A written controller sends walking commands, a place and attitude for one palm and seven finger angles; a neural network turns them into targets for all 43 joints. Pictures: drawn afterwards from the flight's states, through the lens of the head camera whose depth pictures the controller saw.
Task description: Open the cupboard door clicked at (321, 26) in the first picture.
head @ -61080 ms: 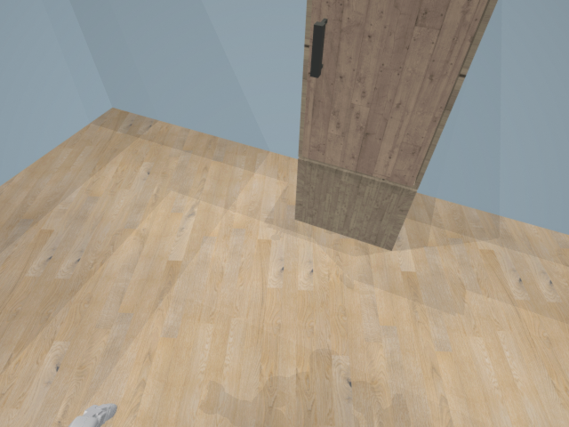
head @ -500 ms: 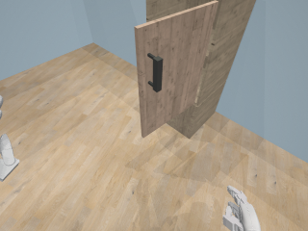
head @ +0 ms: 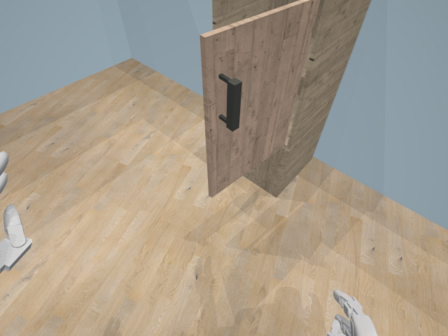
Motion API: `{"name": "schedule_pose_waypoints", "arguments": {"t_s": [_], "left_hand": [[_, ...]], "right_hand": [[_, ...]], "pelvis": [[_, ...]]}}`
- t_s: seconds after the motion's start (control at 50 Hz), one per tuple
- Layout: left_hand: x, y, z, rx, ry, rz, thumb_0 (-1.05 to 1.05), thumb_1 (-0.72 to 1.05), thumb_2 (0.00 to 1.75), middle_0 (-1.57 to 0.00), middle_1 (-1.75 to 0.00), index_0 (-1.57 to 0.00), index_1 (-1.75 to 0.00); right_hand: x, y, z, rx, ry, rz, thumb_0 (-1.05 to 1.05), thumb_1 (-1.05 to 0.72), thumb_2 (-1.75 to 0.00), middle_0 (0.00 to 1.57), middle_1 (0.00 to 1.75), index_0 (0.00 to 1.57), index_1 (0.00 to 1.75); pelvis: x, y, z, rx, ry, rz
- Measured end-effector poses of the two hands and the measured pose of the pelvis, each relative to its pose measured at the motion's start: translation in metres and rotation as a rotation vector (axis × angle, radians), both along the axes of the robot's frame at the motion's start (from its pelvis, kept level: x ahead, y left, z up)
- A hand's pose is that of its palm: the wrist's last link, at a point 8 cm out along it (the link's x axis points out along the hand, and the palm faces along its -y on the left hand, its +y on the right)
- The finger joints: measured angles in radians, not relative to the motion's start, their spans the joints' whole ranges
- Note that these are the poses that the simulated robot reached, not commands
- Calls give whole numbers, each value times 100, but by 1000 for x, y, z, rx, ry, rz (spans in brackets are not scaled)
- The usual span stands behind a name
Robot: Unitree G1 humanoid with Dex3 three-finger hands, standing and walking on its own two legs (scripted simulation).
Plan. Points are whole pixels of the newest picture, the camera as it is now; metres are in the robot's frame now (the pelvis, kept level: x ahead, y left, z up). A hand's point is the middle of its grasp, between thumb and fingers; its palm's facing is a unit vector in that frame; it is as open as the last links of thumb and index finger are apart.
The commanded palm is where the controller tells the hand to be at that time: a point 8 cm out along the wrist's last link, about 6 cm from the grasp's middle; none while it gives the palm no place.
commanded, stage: let the arm hang, fingers relaxed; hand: left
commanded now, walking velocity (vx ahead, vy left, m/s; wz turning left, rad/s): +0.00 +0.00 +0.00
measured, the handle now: (227, 102) +0.65 +0.03 +0.06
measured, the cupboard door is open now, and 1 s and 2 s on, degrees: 83 83 83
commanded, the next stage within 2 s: look to check the result in 1.10 s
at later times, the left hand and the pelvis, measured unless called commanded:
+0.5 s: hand out of the picture -0.01 +0.18 -0.17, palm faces +0.06 -0.97 -0.23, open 7.1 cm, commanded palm none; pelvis -0.01 -0.02 +0.00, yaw +3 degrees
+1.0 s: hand out of the picture +0.05 +0.18 -0.16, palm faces +0.05 -0.97 -0.24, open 7.4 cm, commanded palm none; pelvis +0.01 -0.02 +0.00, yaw +2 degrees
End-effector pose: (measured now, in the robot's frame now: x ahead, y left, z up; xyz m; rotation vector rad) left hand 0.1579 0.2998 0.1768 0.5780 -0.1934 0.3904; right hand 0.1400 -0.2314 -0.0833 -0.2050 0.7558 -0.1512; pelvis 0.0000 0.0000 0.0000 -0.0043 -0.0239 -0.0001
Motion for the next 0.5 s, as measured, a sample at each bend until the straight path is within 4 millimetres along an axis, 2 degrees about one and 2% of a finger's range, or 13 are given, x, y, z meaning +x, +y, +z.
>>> {"name": "schedule_pose_waypoints", "arguments": {"t_s": [0.02,0.04,0.08,0.12,0.18,0.22,0.26,0.3,0.36,0.42,0.5], "left_hand": [[2,2,-10,-1,36,-4,1,89,90,-21,-30,-21,-30],[7,5,-30,-22,113,-3,1,90,90,-21,-30,-21,-30],[13,11,-86,-118,341,32,0,90,90,-21,-30,-20,-30],[7,7,-150,-223,596,79,0,90,90,-20,-30,-20,-30],[-26,-19,-233,-353,941,107,1,91,90,-20,-30,-20,-30],[-56,-44,-273,-436,1115,104,1,91,90,-20,-30,-20,-30],[-86,-69,-302,-520,1250,99,1,91,90,-20,-30,-20,-30],[-111,-87,-320,-599,1330,127,1,93,90,-21,-30,-20,-30],[-135,-86,-328,-637,1379,191,-1,99,90,-21,-30,-21,-30],[-154,-81,-327,-645,1422,237,-1,98,90,-21,-30,-21,-30],[-171,-70,-319,-627,1456,298,0,96,90,-21,-30,-21,-30]], "right_hand": [[2,-1,-3,8,-3,18,1,-90,-90,20,30,20,30],[4,-3,-9,14,12,43,1,-90,-90,20,30,20,30],[4,-8,-24,20,70,72,1,-90,-90,20,30,20,30],[0,-14,-37,21,122,70,1,-90,-90,20,30,20,30],[-15,-23,-48,18,195,48,1,-90,-90,20,30,20,30],[-31,-29,-51,7,259,31,1,-90,-90,20,30,20,30],[-51,-35,-51,-12,337,17,1,-90,-90,20,30,20,30],[-74,-39,-51,-31,422,3,1,-91,-90,20,30,20,30],[-105,-41,-50,-45,543,-7,1,-91,-90,20,30,20,30],[-127,-40,-53,-36,624,-18,1,-91,-90,20,30,20,30],[-142,-34,-59,0,669,-30,1,-91,-90,20,30,20,30]], "pelvis": [[-1,1,-1,-1,9,11],[-2,2,-3,0,16,21],[-6,4,-6,5,23,29],[-9,5,-10,15,27,27],[-13,1,-13,25,21,18],[-14,-3,-13,26,17,20],[-15,-7,-13,25,11,27],[-15,-11,-12,20,7,35],[-14,-17,-9,11,4,47],[-12,-18,-6,4,3,54],[-10,-19,-3,3,-2,55]]}}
